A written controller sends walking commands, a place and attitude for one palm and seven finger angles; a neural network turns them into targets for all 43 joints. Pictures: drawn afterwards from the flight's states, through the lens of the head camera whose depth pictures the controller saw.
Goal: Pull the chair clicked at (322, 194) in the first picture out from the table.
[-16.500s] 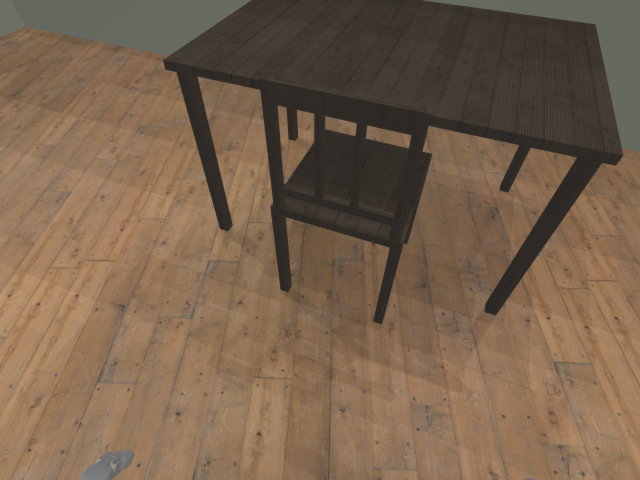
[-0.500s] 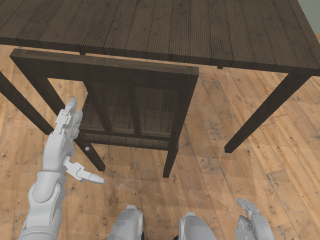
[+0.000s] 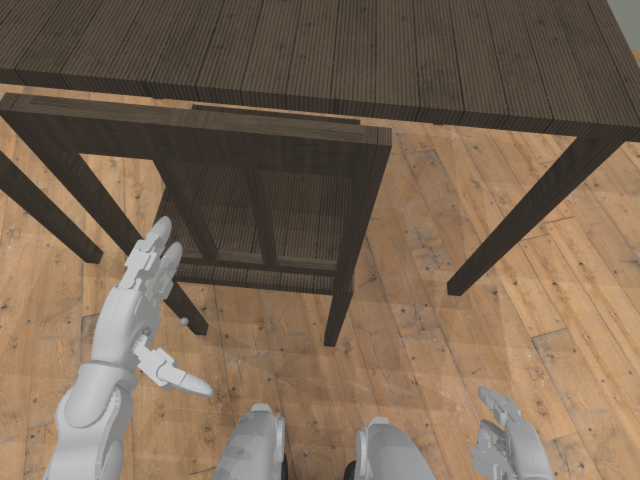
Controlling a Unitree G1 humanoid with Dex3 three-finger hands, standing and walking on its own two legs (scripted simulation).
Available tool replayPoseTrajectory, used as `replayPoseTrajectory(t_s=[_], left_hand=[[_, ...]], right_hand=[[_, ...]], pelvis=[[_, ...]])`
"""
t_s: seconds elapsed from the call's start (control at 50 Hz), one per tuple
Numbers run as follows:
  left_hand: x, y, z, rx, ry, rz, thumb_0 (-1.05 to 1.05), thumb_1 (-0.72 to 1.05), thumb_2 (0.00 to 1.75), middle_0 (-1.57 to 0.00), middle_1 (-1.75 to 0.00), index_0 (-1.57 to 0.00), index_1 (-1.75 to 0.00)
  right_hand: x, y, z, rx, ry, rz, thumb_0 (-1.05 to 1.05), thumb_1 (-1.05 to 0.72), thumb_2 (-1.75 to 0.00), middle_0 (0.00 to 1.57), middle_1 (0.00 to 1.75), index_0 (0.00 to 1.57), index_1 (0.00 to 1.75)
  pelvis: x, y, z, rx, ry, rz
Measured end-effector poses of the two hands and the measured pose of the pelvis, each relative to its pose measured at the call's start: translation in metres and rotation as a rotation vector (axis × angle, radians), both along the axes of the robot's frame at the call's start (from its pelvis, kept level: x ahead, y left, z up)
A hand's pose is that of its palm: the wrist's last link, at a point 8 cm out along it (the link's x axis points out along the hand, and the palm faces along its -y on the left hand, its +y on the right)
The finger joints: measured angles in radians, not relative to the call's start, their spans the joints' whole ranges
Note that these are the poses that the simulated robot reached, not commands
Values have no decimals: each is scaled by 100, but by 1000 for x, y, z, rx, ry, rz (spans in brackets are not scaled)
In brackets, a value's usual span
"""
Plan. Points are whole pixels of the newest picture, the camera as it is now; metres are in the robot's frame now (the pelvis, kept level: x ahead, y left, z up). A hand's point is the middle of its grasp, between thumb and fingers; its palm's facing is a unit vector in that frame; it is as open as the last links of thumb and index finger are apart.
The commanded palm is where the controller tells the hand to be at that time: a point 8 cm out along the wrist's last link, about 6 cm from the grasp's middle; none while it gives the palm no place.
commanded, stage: aim the fingers beside a spindle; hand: left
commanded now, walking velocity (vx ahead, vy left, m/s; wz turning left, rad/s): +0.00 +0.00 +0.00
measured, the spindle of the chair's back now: (191, 214) +0.45 +0.19 -0.01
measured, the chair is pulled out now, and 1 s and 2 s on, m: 0.00 0.00 0.00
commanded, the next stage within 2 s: push the fingers through the gap in 0.48 s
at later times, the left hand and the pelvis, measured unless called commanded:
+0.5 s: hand (150, 305) +0.31 +0.21 +0.02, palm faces +0.00 -1.00 -0.06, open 16.9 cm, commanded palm +0.28 +0.25 +0.02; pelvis +0.00 +0.00 +0.00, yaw +0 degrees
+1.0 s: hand (179, 286) +0.33 +0.18 +0.03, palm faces -0.12 -0.99 -0.03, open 17.0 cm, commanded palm +0.33 +0.24 +0.02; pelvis -0.01 +0.02 +0.00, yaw +0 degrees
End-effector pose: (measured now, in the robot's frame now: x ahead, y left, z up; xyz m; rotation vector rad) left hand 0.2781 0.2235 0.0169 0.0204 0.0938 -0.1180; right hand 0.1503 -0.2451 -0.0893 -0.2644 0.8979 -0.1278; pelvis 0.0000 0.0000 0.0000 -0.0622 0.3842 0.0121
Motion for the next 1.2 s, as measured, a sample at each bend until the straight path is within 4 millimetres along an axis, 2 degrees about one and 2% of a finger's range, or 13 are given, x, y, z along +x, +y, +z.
replayPoseTrajectory(t_s=[0.06,0.1,0.2,0.26,0.34,0.42,0.54,0.6,0.68,0.74,0.88,1.04,1.2], left_hand=[[-4,-4,26,23,-100,-4,-1,-50,30,-6,-8,-6,-8],[1,4,30,47,-131,35,-1,-50,30,-6,-8,-6,-8],[16,28,-9,34,-1,118,-1,-50,30,-6,-8,-6,-8],[13,21,-23,5,62,68,-1,-50,30,-6,-8,-5,-8],[3,2,4,0,-29,-9,-1,-50,30,-6,-8,-5,-8],[2,10,33,38,-136,31,-1,-50,30,-6,-8,-6,-8],[8,41,-12,19,34,122,-1,-50,30,-6,-8,-6,-8],[-1,29,-20,-13,65,57,-1,-50,30,-6,-8,-5,-8],[-8,6,8,-14,-62,-26,-1,-50,30,-6,-8,-5,-8],[3,9,17,15,-143,5,-1,-50,30,-6,-8,-6,-8],[35,29,-16,8,-10,71,-1,-50,30,-6,-8,-6,-8],[44,10,15,8,-100,15,-1,-50,30,-6,-8,-6,-8],[63,23,-12,14,-14,65,-1,-50,30,-6,-8,-6,-8]], right_hand=[[1,1,5,-3,-6,10,1,-90,-90,20,30,20,30],[3,1,4,-2,-6,21,1,-90,-90,20,30,20,30],[4,-3,-4,-4,2,24,1,-90,-90,20,30,20,30],[3,-5,-4,-12,-1,8,1,-90,-90,20,30,20,30],[0,-4,3,-20,-5,-1,1,-90,-90,20,30,20,30],[0,1,7,-7,-5,5,1,-90,-90,20,30,20,30],[1,2,-1,-3,-1,16,1,-90,-90,20,30,20,30],[1,1,1,-16,-12,5,1,-90,-90,20,30,20,30],[1,5,6,-31,-22,16,1,-90,-90,20,30,20,30],[0,9,3,-32,-17,32,1,-90,-90,20,30,20,30],[-7,12,-8,-18,14,18,1,-90,-90,20,30,20,30],[-21,15,-4,-12,55,-2,1,-90,-90,20,30,20,30],[-33,6,-7,-23,102,-33,1,-90,-90,20,30,20,30]], pelvis=[[3,0,5,4,-7,1],[3,-1,5,5,-6,4],[-2,-4,-5,4,8,5],[-2,-3,-6,-1,11,4],[1,0,1,-2,2,0],[4,1,6,2,-7,0],[-1,1,-3,-2,5,4],[-2,4,-4,-10,3,5],[0,8,1,-12,-1,5],[-2,9,-2,-11,4,7],[-10,11,-11,-17,16,5],[-4,15,0,-13,10,-1],[-5,12,-5,-13,20,-6]])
